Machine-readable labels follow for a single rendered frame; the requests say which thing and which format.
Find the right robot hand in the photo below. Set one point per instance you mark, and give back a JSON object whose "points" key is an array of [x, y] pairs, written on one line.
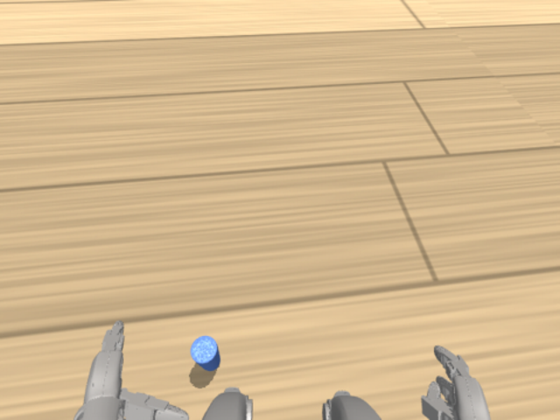
{"points": [[464, 395]]}

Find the left robot arm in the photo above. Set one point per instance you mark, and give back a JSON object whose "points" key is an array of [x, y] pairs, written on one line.
{"points": [[101, 408]]}

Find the cup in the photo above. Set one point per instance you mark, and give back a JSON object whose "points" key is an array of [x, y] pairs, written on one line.
{"points": [[204, 352]]}

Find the left robot hand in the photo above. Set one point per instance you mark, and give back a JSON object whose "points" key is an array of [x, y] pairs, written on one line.
{"points": [[105, 379]]}

